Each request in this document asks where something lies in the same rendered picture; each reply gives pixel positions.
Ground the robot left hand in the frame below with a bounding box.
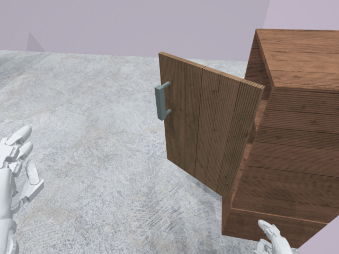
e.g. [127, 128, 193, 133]
[0, 125, 44, 219]

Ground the handle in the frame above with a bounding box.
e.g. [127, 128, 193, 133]
[155, 82, 171, 121]

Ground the cupboard door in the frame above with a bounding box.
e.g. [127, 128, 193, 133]
[158, 52, 265, 200]

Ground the left robot forearm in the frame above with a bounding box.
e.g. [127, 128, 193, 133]
[0, 218, 19, 254]

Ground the robot right hand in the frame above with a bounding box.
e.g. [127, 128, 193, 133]
[254, 220, 293, 254]

